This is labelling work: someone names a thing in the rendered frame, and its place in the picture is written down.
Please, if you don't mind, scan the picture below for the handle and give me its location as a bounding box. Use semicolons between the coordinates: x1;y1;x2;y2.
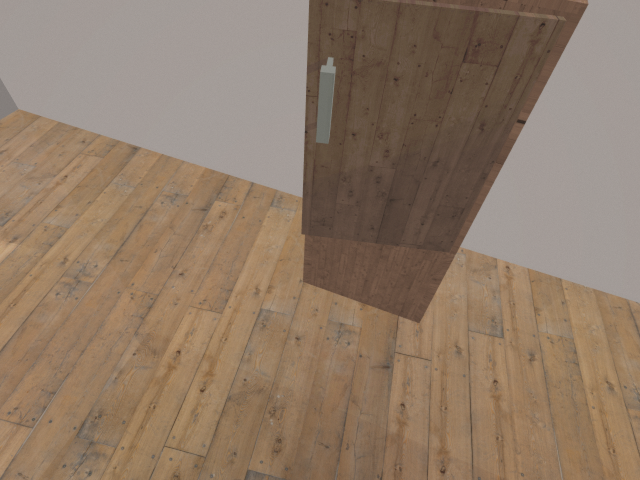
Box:
316;57;336;144

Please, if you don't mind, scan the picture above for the cupboard door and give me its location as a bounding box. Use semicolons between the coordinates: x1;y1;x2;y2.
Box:
301;0;567;253

